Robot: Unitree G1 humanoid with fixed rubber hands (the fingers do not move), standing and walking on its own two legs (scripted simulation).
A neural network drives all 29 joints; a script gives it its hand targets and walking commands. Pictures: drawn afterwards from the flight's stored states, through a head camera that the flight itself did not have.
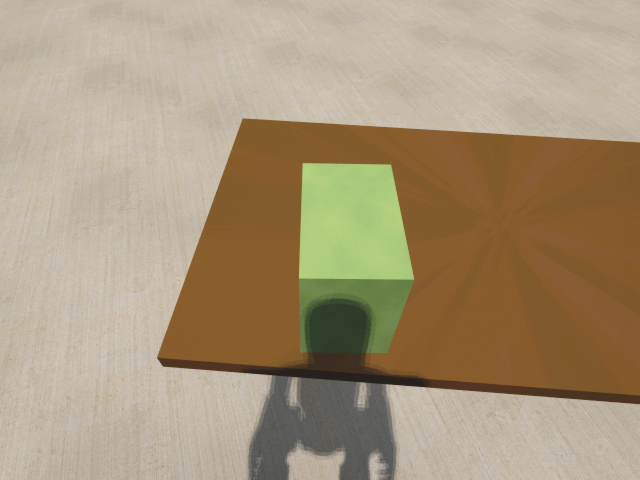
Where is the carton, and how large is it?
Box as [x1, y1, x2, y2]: [299, 163, 413, 352]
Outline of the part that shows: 303,163 299,259 299,306 301,352 386,352 413,281 390,165 383,164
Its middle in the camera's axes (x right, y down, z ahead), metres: +0.05 +0.04 +0.71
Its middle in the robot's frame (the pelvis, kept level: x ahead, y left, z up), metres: +0.50 -0.04 -0.09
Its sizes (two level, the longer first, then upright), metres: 0.254 0.161 0.238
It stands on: a table, 0.57 m high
